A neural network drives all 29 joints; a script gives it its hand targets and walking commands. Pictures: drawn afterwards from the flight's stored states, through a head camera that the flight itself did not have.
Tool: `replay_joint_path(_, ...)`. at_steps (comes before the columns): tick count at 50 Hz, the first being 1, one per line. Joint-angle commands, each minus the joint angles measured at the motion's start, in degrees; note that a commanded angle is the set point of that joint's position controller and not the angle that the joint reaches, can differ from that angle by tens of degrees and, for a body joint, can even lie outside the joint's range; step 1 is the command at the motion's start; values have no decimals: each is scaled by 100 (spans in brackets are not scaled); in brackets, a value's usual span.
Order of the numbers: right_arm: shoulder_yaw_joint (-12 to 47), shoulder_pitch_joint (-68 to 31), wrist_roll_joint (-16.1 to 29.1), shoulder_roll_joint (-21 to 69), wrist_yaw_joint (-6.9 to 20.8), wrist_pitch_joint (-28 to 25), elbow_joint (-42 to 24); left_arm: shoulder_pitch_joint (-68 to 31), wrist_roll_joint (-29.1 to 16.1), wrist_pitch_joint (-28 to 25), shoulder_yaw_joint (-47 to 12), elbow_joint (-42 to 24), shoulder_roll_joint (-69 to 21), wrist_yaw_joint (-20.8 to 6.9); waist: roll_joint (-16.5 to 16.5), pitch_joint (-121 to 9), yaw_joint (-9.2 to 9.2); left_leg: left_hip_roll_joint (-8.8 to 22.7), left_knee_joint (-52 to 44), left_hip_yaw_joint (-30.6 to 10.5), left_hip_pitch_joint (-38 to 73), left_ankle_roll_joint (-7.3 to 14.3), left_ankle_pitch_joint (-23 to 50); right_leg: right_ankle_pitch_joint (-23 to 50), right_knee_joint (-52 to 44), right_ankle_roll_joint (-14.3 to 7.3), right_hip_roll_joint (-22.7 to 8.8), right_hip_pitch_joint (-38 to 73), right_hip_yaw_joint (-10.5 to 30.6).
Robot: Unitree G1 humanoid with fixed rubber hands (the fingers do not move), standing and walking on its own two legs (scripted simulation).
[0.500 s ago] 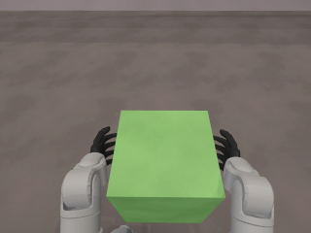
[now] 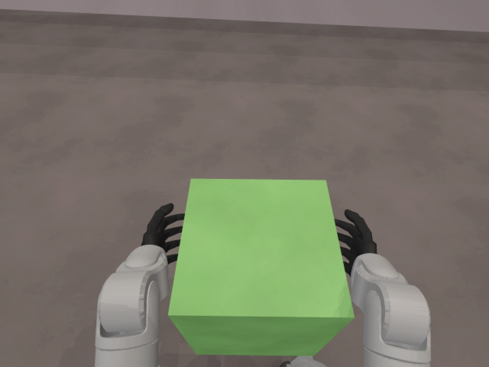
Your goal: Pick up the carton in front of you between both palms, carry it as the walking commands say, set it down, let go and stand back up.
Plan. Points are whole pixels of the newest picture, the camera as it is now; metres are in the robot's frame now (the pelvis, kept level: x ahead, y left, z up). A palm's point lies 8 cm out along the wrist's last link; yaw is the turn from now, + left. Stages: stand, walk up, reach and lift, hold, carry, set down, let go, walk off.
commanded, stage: carry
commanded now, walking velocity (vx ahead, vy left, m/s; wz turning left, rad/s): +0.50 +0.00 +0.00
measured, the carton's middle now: (256, 273) +0.27 +0.00 +0.00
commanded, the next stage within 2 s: none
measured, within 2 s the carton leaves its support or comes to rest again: neither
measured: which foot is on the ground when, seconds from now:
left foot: down 0.00-0.12, up 0.14-0.58, down 0.60-1.00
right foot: up 0.00-0.10, down 0.12-0.64, up 0.66-1.00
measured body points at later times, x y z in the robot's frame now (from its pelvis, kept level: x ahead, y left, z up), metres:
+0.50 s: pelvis +0.34 -0.02 +0.00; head +0.35 -0.03 +0.45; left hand +0.61 +0.14 +0.08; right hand +0.63 -0.17 +0.08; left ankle +0.46 +0.13 -0.71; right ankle +0.24 -0.11 -0.75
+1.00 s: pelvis +0.67 +0.02 +0.00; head +0.69 +0.03 +0.45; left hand +0.95 +0.18 +0.08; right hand +0.95 -0.13 +0.08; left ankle +0.56 +0.10 -0.75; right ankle +0.81 -0.12 -0.71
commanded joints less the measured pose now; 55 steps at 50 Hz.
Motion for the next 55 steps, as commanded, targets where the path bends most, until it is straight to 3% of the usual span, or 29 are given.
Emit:
replay_joint_path(1,3982,-2451,2296,4967,1526,131,-506,-2617,-2342,8,-4149,-551,-5097,-1382,902,-873,-66,1186,-163,-408,879,474,2813,495,-650,-88,240,120,-396)
replay_joint_path(4,3920,-2450,2200,4732,1469,282,-454,-2622,-2371,191,-4038,-486,-4825,-1419,1012,-922,-26,1186,458,-181,979,300,3893,429,-1004,-260,414,950,-568)
replay_joint_path(5,3912,-2521,2196,4668,1461,334,-447,-2566,-2360,235,-3988,-403,-4783,-1434,906,-1126,64,1050,1159,101,818,168,4173,334,-1266,-273,631,1708,-822)
replay_joint_path(6,3906,-2571,2183,4601,1454,384,-438,-2551,-2353,270,-3917,-321,-4734,-1451,634,-1470,136,841,2141,257,271,13,3869,-1,-1305,-272,704,2850,-872)
replay_joint_path(7,3901,-2714,2182,4527,1454,435,-449,-2527,-2325,301,-3832,-257,-4664,-1463,-117,-1827,270,609,3523,238,-757,-149,2411,-725,-1580,-412,-288,3882,582)
replay_joint_path(8,3982,-2852,2211,4599,1451,494,-552,-2595,-2267,267,-3774,-51,-4683,-1486,-1708,-2209,222,-107,5180,-131,-2633,-359,115,-1010,-2058,-1316,-1714,5190,3201)
replay_joint_path(9,3964,-2893,2196,4673,1467,490,-384,-2521,-2331,275,-3790,13,-4865,-1501,-1544,-2027,220,-193,6029,-837,-3351,-227,-1172,219,-2391,-1455,-1826,5124,3562)
replay_joint_path(10,3998,-2927,2223,4889,1477,443,-274,-2648,-2387,251,-3811,-56,-5017,-1515,-1154,-2005,194,112,6339,-1114,-3520,-62,-1065,1117,-2145,-1347,-1664,4993,2791)
replay_joint_path(11,4026,-2974,2238,5076,1486,381,-250,-2784,-2426,211,-3862,-114,-5219,-1525,-535,-1996,175,329,6121,-1173,-3548,11,-771,1708,-2005,-1169,-1550,4740,2228)
replay_joint_path(12,4050,-3039,2263,5255,1488,323,-235,-2956,-2457,171,-3914,-203,-5368,-1537,-234,-1892,161,477,5655,-1176,-3448,10,-470,1733,-2093,-955,-1425,4416,1826)
replay_joint_path(13,4074,-3079,2273,5392,1477,275,-259,-3066,-2495,136,-3944,-274,-5450,-1549,-338,-1884,142,543,5251,-1136,-3244,-11,-250,1411,-2243,-773,-1311,4172,1515)
replay_joint_path(14,4093,-3070,2258,5478,1454,232,-277,-3109,-2534,110,-3961,-343,-5489,-1563,-497,-1916,136,505,4999,-1014,-3138,-40,-116,1221,-2366,-734,-1227,4090,1291)
replay_joint_path(18,4132,-2909,2146,5458,1322,159,-430,-2986,-2608,103,-3956,-532,-5319,-1607,-708,-1639,117,445,3838,-636,-3399,-232,284,941,-2691,-880,-1069,4047,706)
replay_joint_path(21,4100,-2699,2092,5285,1281,240,-396,-2689,-2496,170,-3866,-383,-5100,-1604,-782,-1314,130,398,2780,-379,-3397,-280,750,1152,-2724,-838,-881,4076,314)
replay_joint_path(26,4086,-2648,2143,5127,1401,355,-142,-2484,-2261,234,-3777,-51,-4982,-1592,-881,-788,156,188,1680,7,-3013,-115,1386,1782,-2600,-654,-815,4143,-32)
replay_joint_path(28,4066,-2656,2197,5140,1454,367,-50,-2493,-2233,230,-3808,41,-5020,-1585,-920,-782,130,115,1465,139,-2478,-16,1301,2415,-2178,-520,-812,4150,-186)
replay_joint_path(30,3997,-2583,2196,5166,1497,340,85,-2629,-2264,211,-3884,0,-5034,-1580,-549,-1343,-52,-259,1212,537,-643,-10,882,2698,-571,-267,-445,3545,-646)
replay_joint_path(31,3947,-2508,2184,5170,1515,329,149,-2712,-2269,201,-3917,17,-4991,-1579,39,-1686,-195,518,1010,-495,371,19,317,1408,707,-116,-274,2683,-629)
replay_joint_path(32,3880,-2574,2106,5152,1543,242,298,-2918,-2352,224,-4024,-224,-5061,-1575,1699,-2146,-171,2057,421,-3305,1623,922,-308,-191,2473,147,412,907,-397)
replay_joint_path(33,3922,-2547,2215,5361,1556,198,284,-2997,-2367,183,-4051,-175,-5124,-1585,1788,-2001,-112,2265,-49,-4011,1768,1151,783,-2076,3327,39,629,-20,292)
replay_joint_path(34,3962,-2723,2289,5484,1565,153,107,-3043,-2386,106,-4087,-114,-5302,-1587,1357,-1992,-102,2158,203,-3274,1679,1058,1611,-2049,3742,-119,316,-194,649)
replay_joint_path(36,4067,-2829,2371,5753,1566,48,-71,-3052,-2431,-34,-4137,-170,-5614,-1580,364,-1921,-78,1885,362,-2282,1093,738,2420,-1483,3268,-232,-74,-183,776)
replay_joint_path(37,4094,-2901,2396,5796,1560,10,-165,-3001,-2428,-82,-4159,-185,-5697,-1560,431,-1941,-41,1758,237,-1925,888,558,2168,-1216,2867,-214,-161,-16,758)
replay_joint_path(38,4110,-2857,2403,5796,1562,-17,-227,-2901,-2411,-123,-4169,-204,-5734,-1531,560,-1996,-34,1682,141,-1686,832,508,2035,-1044,2649,-178,-123,90,640)
replay_joint_path(45,4072,-2495,2398,5278,1602,12,-538,-2596,-2292,-167,-4226,-507,-5422,-1370,809,-1346,-46,1358,-232,-781,972,592,2227,-194,622,40,-11,-365,30)
replay_joint_path(51,3878,-2374,2186,4764,1492,278,-403,-2606,-2345,182,-4082,-478,-4882,-1409,943,-692,-62,1221,-144,-314,911,420,3013,562,-824,-160,255,233,-433)
replay_joint_path(53,3870,-2482,2158,4684,1473,358,-370,-2653,-2365,271,-4009,-394,-4780,-1441,1022,-834,-10,1214,434,-113,939,279,3854,427,-988,-269,407,967,-567)
replay_joint_path(54,3875,-2579,2168,4656,1470,397,-363,-2621,-2356,299,-3962,-312,-4773,-1457,901,-1053,80,1064,1156,171,752,143,4076,325,-1236,-278,621,1756,-814)
replay_joint_path(55,3881,-2652,2165,4621,1466,432,-360,-2613,-2354,320,-3892,-229,-4750,-1473,610,-1402,156,841,2166,299,197,-5,3737,-70,-1260,-271,691,2885,-834)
